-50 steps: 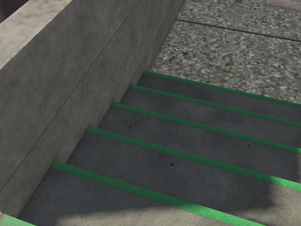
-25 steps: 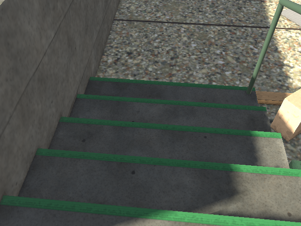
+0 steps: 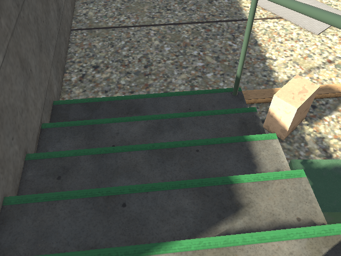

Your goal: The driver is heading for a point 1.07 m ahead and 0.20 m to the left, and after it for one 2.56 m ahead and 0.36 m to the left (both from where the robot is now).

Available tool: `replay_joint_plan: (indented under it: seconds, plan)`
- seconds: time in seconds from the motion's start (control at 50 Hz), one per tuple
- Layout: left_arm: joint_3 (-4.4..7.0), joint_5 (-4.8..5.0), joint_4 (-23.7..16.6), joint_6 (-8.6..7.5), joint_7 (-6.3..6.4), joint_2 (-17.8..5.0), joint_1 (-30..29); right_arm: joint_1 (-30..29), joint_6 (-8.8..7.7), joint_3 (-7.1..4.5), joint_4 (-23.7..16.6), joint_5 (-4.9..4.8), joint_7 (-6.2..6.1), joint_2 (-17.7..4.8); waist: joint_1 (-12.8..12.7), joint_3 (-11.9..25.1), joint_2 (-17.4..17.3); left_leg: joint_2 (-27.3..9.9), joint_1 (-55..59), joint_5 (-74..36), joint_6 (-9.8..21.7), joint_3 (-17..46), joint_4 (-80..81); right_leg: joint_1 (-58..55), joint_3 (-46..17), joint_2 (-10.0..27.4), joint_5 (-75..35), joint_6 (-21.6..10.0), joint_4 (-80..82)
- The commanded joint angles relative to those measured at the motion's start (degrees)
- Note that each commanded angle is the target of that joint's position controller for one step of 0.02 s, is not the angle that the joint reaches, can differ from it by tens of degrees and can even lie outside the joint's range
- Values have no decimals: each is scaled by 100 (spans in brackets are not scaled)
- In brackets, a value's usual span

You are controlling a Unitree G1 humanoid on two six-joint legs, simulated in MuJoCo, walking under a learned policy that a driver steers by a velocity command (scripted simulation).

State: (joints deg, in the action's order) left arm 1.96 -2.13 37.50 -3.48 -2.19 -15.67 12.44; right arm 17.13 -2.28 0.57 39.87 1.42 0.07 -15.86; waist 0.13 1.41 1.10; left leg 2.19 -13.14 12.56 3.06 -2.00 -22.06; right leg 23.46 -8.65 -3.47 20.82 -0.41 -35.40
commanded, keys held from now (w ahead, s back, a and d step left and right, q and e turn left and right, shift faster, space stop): no key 0.04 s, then w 0.26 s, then w+q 0.42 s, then q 0.28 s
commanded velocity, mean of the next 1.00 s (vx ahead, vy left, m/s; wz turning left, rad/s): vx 0.30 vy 0.00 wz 0.24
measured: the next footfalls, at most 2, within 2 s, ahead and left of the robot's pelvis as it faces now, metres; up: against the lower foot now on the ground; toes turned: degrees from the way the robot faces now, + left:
right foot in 0.44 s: +0.11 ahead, -0.14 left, +0.00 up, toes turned -2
left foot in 0.94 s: +0.44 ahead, +0.08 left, -0.14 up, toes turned +19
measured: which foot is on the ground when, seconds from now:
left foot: down 0.00-0.44, up 0.46-0.92, down 0.94-1.00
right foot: up 0.00-0.42, down 0.44-0.94, up 0.96-1.00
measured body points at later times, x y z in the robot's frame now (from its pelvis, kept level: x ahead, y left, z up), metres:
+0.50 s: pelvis +0.09 -0.04 -0.01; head +0.11 -0.05 +0.44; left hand +0.24 +0.20 -0.10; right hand +0.13 -0.30 -0.14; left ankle -0.01 +0.09 -0.69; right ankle +0.07 -0.13 -0.74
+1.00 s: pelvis +0.35 +0.00 -0.15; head +0.36 +0.01 +0.30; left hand +0.20 +0.20 -0.28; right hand +0.55 -0.21 -0.26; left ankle +0.40 +0.07 -0.88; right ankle +0.14 -0.17 -0.65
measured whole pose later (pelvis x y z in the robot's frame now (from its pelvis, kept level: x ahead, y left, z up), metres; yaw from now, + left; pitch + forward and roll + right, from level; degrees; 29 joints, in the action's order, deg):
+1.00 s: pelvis +0.35 +0.00 -0.15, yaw +16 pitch +1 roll -3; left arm -2.7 -3.2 54.9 -4.3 -1.3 -12.4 32.0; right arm 10.4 -4.7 -3.2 48.2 4.9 2.8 -16.4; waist -2.9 -0.4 -3.0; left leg 1.5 -21.1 6.4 7.7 -3.5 -27.4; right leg 11.5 5.7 -0.3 45.8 9.8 -89.3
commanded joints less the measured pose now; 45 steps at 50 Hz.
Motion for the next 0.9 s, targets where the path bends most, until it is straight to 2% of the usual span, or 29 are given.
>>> replay_joint_plan:
  seconds: [0.02,0.04,0.06,0.08,0.12,0.16,0.18,0.2,0.26,0.34,0.4,0.42,0.44,0.46,0.48,0.5,0.52,0.54,0.56,0.6,0.62,0.64,0.66,0.68,0.7,0.72,0.78,0.82,0.9]
  plan:
    - [243,-171,-330,-42,148,-770,67,-196,-299,-360,-603,57,23,-923,21,208,-283,-2163,756,-1946,1713,1959,1003,1229,133,270,1323,451,-2588]
    - [310,-134,-204,-64,222,-910,262,-728,-399,-203,-743,-14,110,-520,-287,199,-371,-1832,408,-2337,1341,1581,916,985,23,345,973,598,-2902]
    - [238,-125,-41,-56,193,-609,466,-1043,-475,57,-764,-178,237,87,-496,225,-499,-1511,167,-2083,916,1250,816,630,-111,533,482,749,-2716]
    - [143,-134,154,-21,32,-348,695,-1151,-504,150,-739,-314,333,257,-579,150,-485,-1281,-45,-1391,655,1005,814,397,121,673,153,896,-2536]
    - [140,-153,318,73,-167,-272,688,-565,-441,-95,-471,-281,317,-497,-118,-231,-426,-949,-90,695,586,847,978,343,738,637,-37,934,-1491]
    - [142,-144,-24,43,-69,-345,-209,411,-329,-392,-142,-123,220,-1161,598,-490,-593,-1517,777,1658,1172,1642,1222,1056,1067,487,456,652,-900]
    - [135,-90,-186,-11,49,-383,-524,763,-327,-451,-34,-74,134,-1168,824,-489,-695,-1893,1443,1735,1447,2106,1347,1578,930,553,542,437,-715]
    - [114,-45,-256,-61,140,-364,-676,883,-356,-402,24,-65,71,-920,893,-461,-736,-2151,1955,1732,1563,2427,1410,1942,690,685,528,247,-557]
    - [51,-177,-251,-124,232,-212,-597,527,-422,-257,19,-88,-27,-380,742,-277,-679,-2077,2180,1385,1552,2240,1534,1748,711,712,538,-76,-397]
    - [53,-226,-155,-177,77,-110,-249,59,-348,-327,-18,104,10,-658,383,-335,-786,-1447,554,605,1353,1303,1562,-320,1311,377,-49,-298,-103]
    - [48,-91,41,-305,11,-169,434,-396,-247,-358,13,124,152,-781,-171,-350,-539,-1324,-417,694,1297,1201,723,-1902,1279,294,-1023,-465,1004]
    - [69,-105,122,-359,36,-234,828,-321,-247,-316,116,222,206,-644,-377,-226,-339,-1095,-882,753,1209,1121,-41,-2648,1087,465,-1202,-518,1073]
    - [163,-241,308,-429,145,-530,1735,-61,-303,-230,195,304,256,-222,-699,217,430,-459,-1655,1062,822,737,-1760,-3730,309,1176,-1442,-889,1220]
    - [241,-265,217,-448,230,-1081,2362,256,-501,-106,-58,293,356,268,-694,764,1234,255,-3026,2047,410,577,-3570,-4607,-2321,2770,-2173,-2381,1813]
    - [209,-273,340,-439,188,-751,2236,-167,-642,-253,14,181,374,-162,-775,-229,583,-49,-3750,1925,419,1196,-4565,-3681,-2400,3051,-1007,-2384,2262]
    - [127,-168,345,-421,133,-444,1609,-193,-624,-298,123,164,301,-335,-433,-594,421,-345,-3795,1481,412,998,-5146,-3112,-1527,2802,-296,-1998,2289]
    - [-21,-125,242,-388,127,-33,1256,-180,-567,-334,207,232,245,-414,-295,-543,290,-521,-3643,1066,406,867,-5171,-2731,-955,2450,-74,-1695,2419]
    - [-134,-112,284,-388,153,155,1124,-152,-510,-291,226,300,244,-258,-148,-506,313,-622,-3401,550,420,917,-4912,-2482,-436,2187,-674,-1483,2491]
    - [-151,-191,297,-351,222,162,986,-229,-429,-201,210,331,321,0,-57,-584,225,-707,-3179,73,398,860,-4654,-2198,127,1938,-1235,-1278,2460]
    - [-108,-276,366,-365,348,50,1050,-455,-369,-173,154,158,522,61,-160,-400,225,-691,-3117,-548,229,612,-4265,-2144,688,1776,-2248,-1255,2558]
    - [-168,-445,458,-380,428,140,1072,-332,-308,-66,176,212,626,270,-105,-305,88,-775,-3112,-1382,211,741,-4111,-2137,929,1610,-2247,-1138,2353]
    - [-168,-478,550,-391,453,94,1219,-341,-289,-77,184,190,690,218,-158,-360,85,-764,-3310,-1788,147,659,-3916,-2120,1058,1625,-2527,-1170,2257]
    - [-274,-444,643,-459,496,328,1251,-469,-324,-101,167,263,681,114,-165,-398,-30,-836,-3529,-2610,107,843,-2975,-2288,1179,1430,-2087,-992,2117]
    - [-300,-364,827,-475,487,267,1625,-681,-318,-120,129,263,657,97,-301,-442,185,-800,-3549,-3175,40,712,-2625,-2305,1240,1446,-2264,-985,1958]
    - [-286,-314,945,-485,446,132,1740,-875,-347,-135,98,194,613,40,-348,-392,46,-695,-2930,-3919,55,498,-1764,-1816,1587,1141,-2101,-891,1870]
    - [-306,-362,1080,-451,379,69,1952,-1079,-303,-108,67,188,592,147,-362,-525,228,-628,-2461,-4232,76,306,-1680,-1385,1614,1184,-2102,-884,1857]
    - [-368,-289,1303,-420,256,1,1967,-1390,-222,-168,-110,172,580,-52,-140,-818,66,-608,-1831,-3937,90,246,-1327,-885,1595,1309,-2854,-547,1329]
    - [-341,-87,1490,-444,374,-139,2074,-1457,-223,-189,-39,273,576,-225,-195,-988,-70,-658,-2173,-3459,28,225,-787,-1549,1599,1312,-2581,-279,775]
    - [-307,-127,1712,-274,536,-385,2362,-825,-110,-330,541,424,483,-359,-83,-762,-270,-479,-848,-3124,-24,-242,-244,-1669,1687,1161,-2732,171,-875]
Keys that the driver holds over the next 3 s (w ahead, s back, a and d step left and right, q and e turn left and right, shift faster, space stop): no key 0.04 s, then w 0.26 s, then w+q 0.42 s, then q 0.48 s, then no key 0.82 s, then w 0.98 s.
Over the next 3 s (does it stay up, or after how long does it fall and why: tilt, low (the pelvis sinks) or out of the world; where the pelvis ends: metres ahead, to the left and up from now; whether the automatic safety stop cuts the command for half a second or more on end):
stays up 0.77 0.03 -0.29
